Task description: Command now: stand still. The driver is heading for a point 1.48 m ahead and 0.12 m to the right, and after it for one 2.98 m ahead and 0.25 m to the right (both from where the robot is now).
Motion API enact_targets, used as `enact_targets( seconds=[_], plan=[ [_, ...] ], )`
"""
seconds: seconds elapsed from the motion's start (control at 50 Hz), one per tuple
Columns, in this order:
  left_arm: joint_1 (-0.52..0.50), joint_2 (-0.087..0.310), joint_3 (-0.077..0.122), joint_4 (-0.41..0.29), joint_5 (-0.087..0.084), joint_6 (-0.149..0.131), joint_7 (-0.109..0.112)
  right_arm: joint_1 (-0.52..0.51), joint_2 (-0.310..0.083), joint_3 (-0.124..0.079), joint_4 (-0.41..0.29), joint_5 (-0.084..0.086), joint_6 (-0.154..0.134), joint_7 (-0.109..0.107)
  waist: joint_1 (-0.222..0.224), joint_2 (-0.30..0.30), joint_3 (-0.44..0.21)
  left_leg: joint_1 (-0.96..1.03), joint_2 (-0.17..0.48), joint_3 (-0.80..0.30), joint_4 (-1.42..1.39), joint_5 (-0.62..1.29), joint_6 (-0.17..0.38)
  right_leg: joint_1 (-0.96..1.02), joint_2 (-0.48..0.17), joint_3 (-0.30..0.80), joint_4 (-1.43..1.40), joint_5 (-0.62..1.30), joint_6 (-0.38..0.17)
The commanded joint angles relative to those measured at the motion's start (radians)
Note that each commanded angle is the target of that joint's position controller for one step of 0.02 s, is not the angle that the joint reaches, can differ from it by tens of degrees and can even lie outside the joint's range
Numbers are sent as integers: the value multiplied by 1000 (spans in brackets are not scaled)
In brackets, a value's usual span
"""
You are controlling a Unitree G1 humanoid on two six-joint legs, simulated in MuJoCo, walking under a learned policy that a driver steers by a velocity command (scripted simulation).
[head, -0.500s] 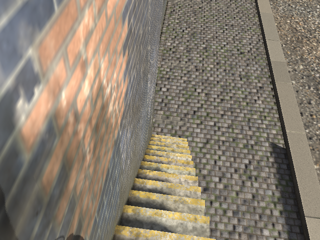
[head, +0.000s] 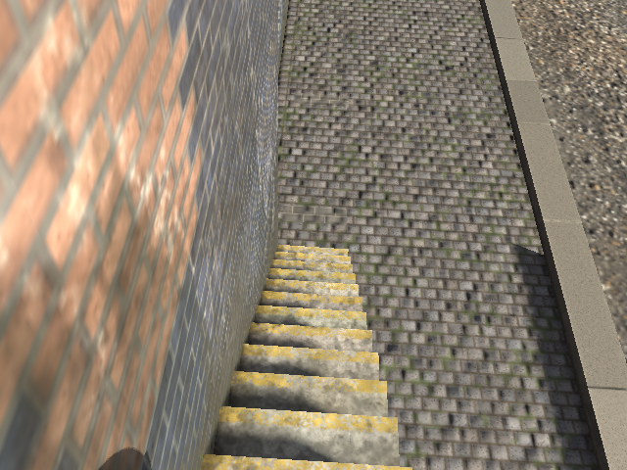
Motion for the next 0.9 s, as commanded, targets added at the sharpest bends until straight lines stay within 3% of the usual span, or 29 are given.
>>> enact_targets(
  seconds=[0.02,0.04,0.06,0.08,0.1,0.12,0.14,0.16,0.18,0.2,0.22,0.24,0.26,0.28,0.3,0.32,0.34,0.36,0.38,0.42,0.44,0.5,0.6,0.7,0.8,0.84,0.86,0.88,0.9],
  plan=[
    [227,74,27,57,-20,19,20,-180,-126,-31,-115,28,-1,-7,128,56,138,-369,158,-212,-85,-28,55,386,-44,-31,-274,-142,1],
    [437,67,29,144,-13,24,15,-116,-140,-43,-57,-13,11,27,165,61,68,-345,131,-221,118,108,27,577,-28,-39,-200,-47,-13],
    [522,60,43,139,-20,20,8,-193,-184,-62,-96,63,44,40,310,-124,86,-187,11,-147,489,-14,10,515,-18,-145,-692,-112,-65],
    [592,123,55,141,-59,12,5,-95,-130,-63,-94,19,29,70,265,-246,-137,-491,-101,-61,860,-107,-44,986,-150,-42,-375,307,-270],
    [359,41,36,59,-63,42,-69,28,-194,-91,-71,161,37,-42,130,-73,-228,-832,-32,-80,790,-71,-5,1220,-321,193,-83,830,-273],
    [377,89,62,66,-83,69,-84,108,-177,-83,3,142,50,-84,122,15,-300,-760,10,-128,801,53,-12,1143,-393,258,-95,818,-342],
    [352,91,63,75,-62,88,-82,127,-148,-86,56,129,70,-107,97,83,-264,-645,36,-165,749,182,-23,924,-415,295,-151,675,-394],
    [300,101,66,99,-40,90,-61,116,-86,-75,69,134,97,-130,80,32,-245,-556,104,-240,658,283,-32,731,-488,434,-202,390,-488],
    [259,76,55,120,-26,90,-48,40,-99,-82,67,127,124,-135,65,-25,-109,-555,119,-221,591,301,-45,586,-481,455,-269,249,-509],
    [135,168,30,-56,-50,11,-9,-34,-95,-56,-105,32,102,8,90,-33,300,-703,81,-279,596,483,-69,82,-385,351,-294,76,-487],
    [45,91,15,-11,-56,-9,-8,-45,-129,-82,-31,49,97,63,15,139,150,-427,113,-225,366,635,-109,-47,-287,234,-219,-34,-412],
    [14,56,-6,-8,-52,-26,-2,59,-55,-58,-43,51,99,107,-63,122,23,-222,146,-131,88,737,-135,-103,-173,64,-176,-249,-307],
    [18,34,-19,17,-61,-36,-14,134,-11,-40,-9,62,96,143,-87,91,17,73,133,-66,-21,682,-156,-292,-88,-10,-236,-584,-221],
    [-96,71,-19,23,-34,-34,-17,261,-3,-31,40,44,84,166,-156,21,18,430,67,1,300,882,-136,-564,-55,-18,-226,-624,-186],
    [-202,158,-1,-9,-42,-45,-26,258,-60,-54,-8,49,60,169,-187,80,-19,388,38,-20,205,793,-132,-482,-75,-30,-123,-594,-179],
    [-172,137,-7,1,-56,-46,-35,184,-84,-44,-24,64,32,171,-134,169,-42,277,42,-77,-119,787,-86,-217,-70,-63,-16,-480,-134],
    [63,142,16,15,-126,-29,-36,-62,-219,-36,-78,80,0,171,73,345,-32,54,90,-243,-486,1186,73,72,24,-117,114,-541,-88],
    [228,146,14,56,-127,-35,-38,-166,-242,-35,-105,69,-9,166,184,288,-148,-8,168,-404,-547,1292,211,255,34,-101,179,-700,-50],
    [210,93,0,43,-129,-36,-32,-224,-196,-20,-112,75,-20,159,206,210,-132,-55,195,-451,-574,1266,217,298,2,-95,147,-710,-10],
    [135,48,-18,30,-137,-5,-17,-230,-152,-17,-87,112,-21,157,184,81,-140,-21,143,-316,-583,1065,106,368,-35,-38,28,-522,-26],
    [119,49,-25,30,-91,3,-13,-260,-195,-22,-75,125,-5,163,198,163,-90,-122,145,-375,-586,869,83,413,-35,-41,-34,-537,1],
    [25,130,1,23,-83,7,-10,-210,-163,-23,-57,95,22,143,109,108,-103,-4,83,-194,-581,831,-4,460,-7,-45,-97,-322,-71],
    [-43,111,11,1,-87,10,-15,-220,-151,-16,-55,80,38,139,90,119,-125,103,113,-174,-637,889,-3,480,-11,-46,-166,-349,-61],
    [-51,147,28,3,-76,13,-29,-252,-176,-22,-71,82,62,138,98,107,-102,94,116,-162,-674,687,-12,478,-12,-47,-230,-416,-71],
    [-63,126,24,14,-81,12,-33,-264,-179,-24,-83,75,68,132,92,118,-50,48,116,-155,-714,527,-13,470,3,-44,-253,-477,-95],
    [-26,137,28,23,-80,19,-44,-250,-180,-18,-71,79,72,124,102,135,-25,46,110,-153,-729,468,-21,469,17,-54,-277,-546,-90],
    [15,-68,-28,14,-18,100,-68,-205,-148,-46,10,160,110,-15,90,146,-241,250,133,-102,-682,714,-55,568,-85,57,-293,-211,-155],
    [-25,-59,-23,5,-24,129,-72,-188,-132,-30,9,156,134,-65,59,96,-213,253,133,-108,-696,755,-64,570,-68,40,-290,-161,-155],
    [-27,-46,-17,-3,-35,133,-68,-209,-164,-46,27,144,156,-84,65,78,-161,233,137,-112,-678,757,-63,547,-58,37,-298,-180,-162]
  ],
)
Keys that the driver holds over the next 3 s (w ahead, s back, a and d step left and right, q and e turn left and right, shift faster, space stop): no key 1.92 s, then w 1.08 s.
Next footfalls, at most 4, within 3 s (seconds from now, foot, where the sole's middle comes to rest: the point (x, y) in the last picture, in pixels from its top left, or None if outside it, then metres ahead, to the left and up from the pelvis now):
0.06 right None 0.08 -0.11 -0.88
0.32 left None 0.12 0.12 -0.88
2.64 right None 0.32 -0.15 -1.08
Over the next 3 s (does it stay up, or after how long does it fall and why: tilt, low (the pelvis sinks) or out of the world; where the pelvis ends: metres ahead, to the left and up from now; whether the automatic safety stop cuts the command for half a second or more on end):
stays up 0.41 -0.02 -0.39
